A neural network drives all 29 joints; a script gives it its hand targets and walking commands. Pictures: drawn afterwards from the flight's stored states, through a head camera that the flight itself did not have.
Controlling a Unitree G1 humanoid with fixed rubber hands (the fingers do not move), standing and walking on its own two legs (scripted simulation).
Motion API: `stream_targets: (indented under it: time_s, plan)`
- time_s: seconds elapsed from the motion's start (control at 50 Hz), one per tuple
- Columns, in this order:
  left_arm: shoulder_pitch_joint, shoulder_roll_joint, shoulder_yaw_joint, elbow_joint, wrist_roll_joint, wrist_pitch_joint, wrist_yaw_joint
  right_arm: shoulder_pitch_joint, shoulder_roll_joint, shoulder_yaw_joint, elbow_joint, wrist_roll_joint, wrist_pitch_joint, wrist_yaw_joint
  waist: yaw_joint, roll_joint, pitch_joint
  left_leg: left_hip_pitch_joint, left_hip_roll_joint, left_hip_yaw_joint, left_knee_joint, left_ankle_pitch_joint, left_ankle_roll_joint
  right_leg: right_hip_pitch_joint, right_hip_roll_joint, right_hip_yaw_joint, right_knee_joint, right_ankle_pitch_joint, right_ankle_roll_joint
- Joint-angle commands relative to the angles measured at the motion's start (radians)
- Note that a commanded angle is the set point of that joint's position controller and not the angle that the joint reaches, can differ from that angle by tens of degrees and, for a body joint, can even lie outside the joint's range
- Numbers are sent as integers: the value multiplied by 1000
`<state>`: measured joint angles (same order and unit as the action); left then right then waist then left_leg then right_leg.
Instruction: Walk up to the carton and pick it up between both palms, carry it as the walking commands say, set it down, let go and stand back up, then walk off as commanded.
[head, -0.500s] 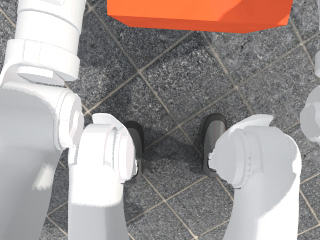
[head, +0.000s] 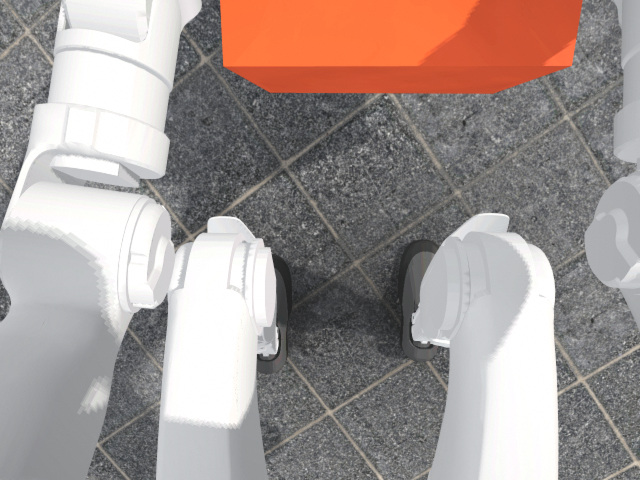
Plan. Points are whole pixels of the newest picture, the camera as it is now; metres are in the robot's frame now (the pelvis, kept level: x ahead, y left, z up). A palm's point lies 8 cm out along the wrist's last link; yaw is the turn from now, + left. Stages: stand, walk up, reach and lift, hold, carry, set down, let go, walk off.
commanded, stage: reach and lift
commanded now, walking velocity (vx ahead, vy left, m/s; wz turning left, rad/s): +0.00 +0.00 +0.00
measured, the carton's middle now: out of the picture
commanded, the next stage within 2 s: none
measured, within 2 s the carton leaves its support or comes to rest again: neither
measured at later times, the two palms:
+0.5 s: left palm out of the picture +0.55 +0.13 +0.00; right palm out of the picture +0.55 -0.22 +0.00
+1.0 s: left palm out of the picture +0.52 +0.13 +0.07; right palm out of the picture +0.51 -0.22 +0.06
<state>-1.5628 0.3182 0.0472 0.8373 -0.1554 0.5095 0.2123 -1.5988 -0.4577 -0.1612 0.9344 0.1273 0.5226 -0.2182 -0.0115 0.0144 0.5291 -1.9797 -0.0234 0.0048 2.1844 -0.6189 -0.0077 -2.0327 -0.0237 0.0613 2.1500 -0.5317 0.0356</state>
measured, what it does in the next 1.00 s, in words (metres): rises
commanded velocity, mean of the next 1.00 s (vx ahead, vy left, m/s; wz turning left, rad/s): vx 0.00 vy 0.00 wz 0.00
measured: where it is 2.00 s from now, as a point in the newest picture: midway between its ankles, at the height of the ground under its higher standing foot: (343, 326)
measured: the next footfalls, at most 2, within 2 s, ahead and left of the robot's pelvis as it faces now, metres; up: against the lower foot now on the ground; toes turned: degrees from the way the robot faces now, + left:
none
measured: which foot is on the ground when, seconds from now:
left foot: down 0.00-1.00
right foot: down 0.00-1.00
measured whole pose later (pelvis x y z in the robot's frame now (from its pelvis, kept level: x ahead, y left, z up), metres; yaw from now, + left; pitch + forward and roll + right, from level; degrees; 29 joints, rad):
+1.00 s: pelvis -0.04 +0.00 +0.09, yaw +0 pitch +14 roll +1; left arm -1.44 0.26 0.07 0.82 -0.09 0.58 0.22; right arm -1.46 -0.39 -0.20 0.91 0.13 0.56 -0.24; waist -0.01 0.01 0.53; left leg -1.60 -0.03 0.00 1.85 -0.51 -0.01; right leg -1.64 -0.02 0.06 1.83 -0.43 0.04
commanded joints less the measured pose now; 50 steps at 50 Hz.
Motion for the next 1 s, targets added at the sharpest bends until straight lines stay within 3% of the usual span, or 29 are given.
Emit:
stream_targets:
  time_s: [0.0,0.02,0.08,0.12,0.16,0.18,0.2,0.22,0.28,0.36,0.38,0.4,0.42,0.44,0.48,0.5,0.52,0.56,0.6,0.62,0.64,0.66,0.7,0.74,0.76,0.82,0.86,0.96,0.98]
  plan:
    - [-894,-1061,-258,-614,-179,-89,-367,-698,1198,187,-440,161,-82,425,-141,-54,-2681,1020,-137,30,-353,574,-23,978,170,-193,-293,530,-21]
    - [-840,-1083,-243,-548,-164,-82,-372,-704,1208,193,-436,164,-83,420,-112,-47,-2666,1028,-134,31,-338,617,-19,970,163,-186,-282,548,-18]
    - [-898,-1073,-237,-562,-158,-88,-372,-638,1219,150,-343,142,-76,435,-150,-48,-2580,1014,-124,8,-379,508,-27,887,160,-185,-325,450,-29]
    - [-841,-1121,-264,-539,-189,-69,-377,-774,1160,195,-533,163,-85,423,-172,-36,-2692,1050,-127,11,-389,576,-26,1015,165,-194,-332,531,-24]
    - [-901,-1076,-244,-628,-185,-79,-371,-765,1202,226,-503,174,-71,421,-141,-68,-2745,1098,-138,20,-391,583,-18,1024,161,-177,-354,515,-18]
    - [-854,-1078,-209,-529,-166,-74,-377,-748,1202,190,-420,156,-71,421,-116,-76,-2602,977,-130,11,-420,488,-19,997,161,-176,-352,451,-20]
    - [-840,-1075,-215,-506,-149,-81,-380,-731,1222,186,-387,150,-77,426,-140,-76,-2532,950,-121,24,-424,447,-16,977,159,-175,-375,415,-10]
    - [-836,-1128,-214,-515,-167,-73,-381,-763,1258,237,-495,164,-73,427,-112,-111,-2683,1026,-138,38,-431,457,-13,1092,166,-177,-390,440,-15]
    - [-886,-1136,-231,-555,-195,-63,-390,-730,1224,204,-459,142,-55,423,-166,-108,-2727,1036,-143,16,-450,429,-15,1081,169,-192,-397,420,-17]
    - [-841,-1112,-183,-474,-160,-51,-399,-805,1230,202,-464,172,-59,425,-96,-92,-2650,978,-132,45,-461,384,-20,1064,168,-164,-437,364,-18]
    - [-864,-1098,-150,-438,-135,-46,-405,-788,1257,177,-408,140,-40,430,-124,-123,-2567,957,-126,28,-502,318,-8,1064,165,-178,-453,324,-13]
    - [-856,-1117,-144,-492,-149,-59,-405,-793,1297,216,-459,157,-44,433,-96,-158,-2646,991,-129,17,-509,362,-2,1134,167,-183,-440,373,-5]
    - [-879,-1118,-192,-522,-163,-48,-410,-800,1260,213,-483,176,-45,434,-117,-100,-2712,1055,-133,29,-513,362,-11,1160,170,-176,-464,371,-13]
    - [-870,-1112,-176,-502,-148,-53,-406,-715,1296,201,-402,160,-33,439,-97,-115,-2654,1050,-128,34,-513,371,-6,1124,164,-171,-460,363,-10]
    - [-833,-1165,-184,-428,-158,-37,-413,-774,1244,186,-400,139,-41,446,-147,-125,-2623,1061,-126,-20,-525,320,-10,1024,166,-191,-459,323,-17]
    - [-889,-1146,-194,-518,-163,-47,-418,-782,1255,201,-432,165,-40,444,-136,-59,-2686,1066,-129,12,-511,333,-21,1077,165,-171,-464,339,-22]
    - [-918,-1143,-223,-609,-182,-53,-413,-719,1268,209,-465,160,-35,447,-163,-102,-2799,1185,-135,8,-516,395,-15,1127,175,-190,-477,376,-18]
    - [-880,-1133,-175,-493,-155,-43,-421,-704,1302,204,-374,160,-25,445,-93,-93,-2645,1052,-129,30,-550,376,-17,1131,162,-167,-501,364,-15]
    - [-870,-1128,-174,-513,-142,-54,-425,-726,1312,199,-366,157,-34,452,-120,-102,-2640,1069,-125,18,-552,344,-18,1124,169,-178,-507,338,-6]
    - [-820,-1181,-188,-505,-162,-49,-429,-759,1287,218,-474,179,-43,445,-119,-61,-2713,1109,-136,29,-552,402,-12,1182,168,-157,-515,381,-11]
    - [-852,-1141,-179,-549,-152,-49,-429,-679,1323,202,-401,169,-27,446,-93,-96,-2720,1096,-131,28,-563,385,-11,1179,167,-154,-525,371,-20]
    - [-880,-1197,-222,-545,-188,-39,-429,-634,1290,175,-400,132,-25,445,-169,-84,-2780,1164,-135,10,-568,413,-27,1183,180,-186,-510,400,-25]
    - [-824,-1162,-195,-536,-167,-43,-425,-639,1317,215,-463,165,-26,445,-113,-94,-2766,1178,-132,21,-574,413,-18,1229,178,-165,-544,415,-21]
    - [-786,-1157,-176,-525,-153,-44,-428,-665,1330,229,-446,188,-30,446,-105,-100,-2738,1158,-135,13,-601,466,-16,1255,172,-176,-538,463,-6]
    - [-837,-1141,-192,-626,-179,-53,-418,-728,1288,263,-582,205,-35,437,-102,-116,-2897,1243,-137,5,-587,480,-14,1312,174,-152,-535,469,-10]
    - [-847,-1170,-217,-570,-173,-43,-408,-633,1275,228,-434,181,-31,455,-126,-63,-2685,1204,-135,-25,-635,383,-25,1174,172,-163,-564,374,-30]
    - [-796,-1192,-185,-474,-169,-45,-422,-699,1278,223,-477,173,-39,438,-137,-88,-2611,1149,-124,-14,-654,320,-16,1227,164,-159,-583,345,-18]
    - [-837,-1148,-176,-583,-149,-61,-423,-664,1350,243,-463,179,-34,442,-88,-102,-2707,1180,-124,3,-674,327,-13,1302,167,-127,-645,331,-16]
    - [-803,-1145,-175,-544,-157,-49,-426,-693,1326,245,-498,165,-31,440,-109,-179,-2765,1208,-126,-19,-690,294,0,1318,171,-149,-651,300,-11]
